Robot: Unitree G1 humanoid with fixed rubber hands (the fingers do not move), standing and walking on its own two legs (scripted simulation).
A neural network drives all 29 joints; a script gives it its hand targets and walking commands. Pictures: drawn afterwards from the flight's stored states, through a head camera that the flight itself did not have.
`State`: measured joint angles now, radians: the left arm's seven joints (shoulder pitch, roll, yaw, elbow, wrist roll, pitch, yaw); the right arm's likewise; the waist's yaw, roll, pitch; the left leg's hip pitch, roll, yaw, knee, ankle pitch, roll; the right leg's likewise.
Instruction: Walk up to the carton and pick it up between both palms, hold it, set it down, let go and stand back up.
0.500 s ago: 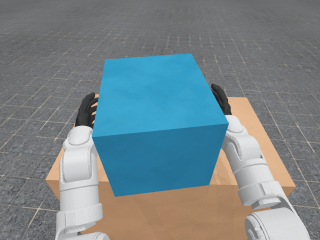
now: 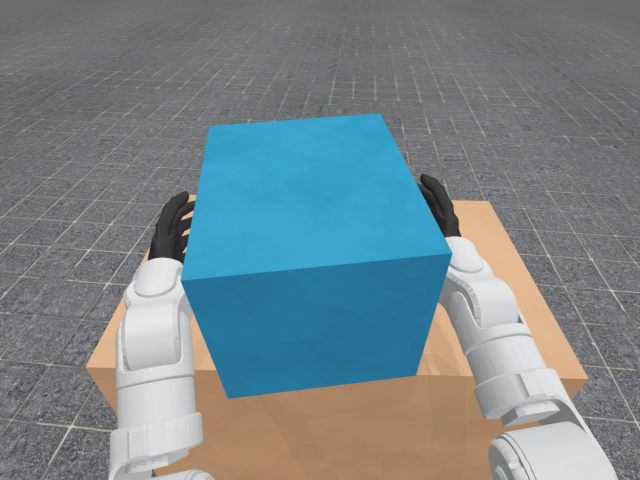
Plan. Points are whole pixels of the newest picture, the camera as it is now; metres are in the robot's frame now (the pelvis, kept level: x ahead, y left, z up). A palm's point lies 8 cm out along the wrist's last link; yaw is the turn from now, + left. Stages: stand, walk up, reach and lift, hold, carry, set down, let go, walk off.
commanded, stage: hold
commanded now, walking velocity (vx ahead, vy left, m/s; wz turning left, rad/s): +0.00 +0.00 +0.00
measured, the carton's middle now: (309, 246) +0.37 +0.00 +0.15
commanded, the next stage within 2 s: none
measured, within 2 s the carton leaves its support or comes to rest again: neither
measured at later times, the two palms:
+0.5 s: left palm (169, 258) +0.34 +0.16 +0.17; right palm (439, 237) +0.34 -0.16 +0.17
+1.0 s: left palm (164, 261) +0.33 +0.16 +0.17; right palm (437, 236) +0.34 -0.16 +0.17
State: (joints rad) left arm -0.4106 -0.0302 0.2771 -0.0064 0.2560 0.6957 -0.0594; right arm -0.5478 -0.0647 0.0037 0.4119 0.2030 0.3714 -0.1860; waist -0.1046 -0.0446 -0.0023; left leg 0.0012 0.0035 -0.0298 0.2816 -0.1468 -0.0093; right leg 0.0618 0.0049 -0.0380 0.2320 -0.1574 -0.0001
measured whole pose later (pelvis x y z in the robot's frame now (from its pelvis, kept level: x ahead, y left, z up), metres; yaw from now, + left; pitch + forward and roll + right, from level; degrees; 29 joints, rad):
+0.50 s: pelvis +0.00 +0.00 +0.00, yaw +0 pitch -7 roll +0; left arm -0.43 -0.02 0.27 0.00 0.25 0.70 -0.04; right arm -0.56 -0.07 -0.01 0.41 0.19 0.37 -0.17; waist -0.10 -0.04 0.00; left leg -0.02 0.00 -0.03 0.28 -0.14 -0.01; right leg 0.04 0.00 -0.04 0.23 -0.15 0.00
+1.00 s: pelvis -0.01 +0.00 +0.00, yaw +0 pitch -8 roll +0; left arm -0.43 -0.02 0.28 0.00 0.26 0.70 -0.06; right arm -0.57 -0.06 -0.01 0.42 0.19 0.38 -0.17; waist -0.10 -0.04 0.00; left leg -0.01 0.00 -0.03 0.27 -0.13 -0.01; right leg 0.05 0.00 -0.04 0.23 -0.15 0.00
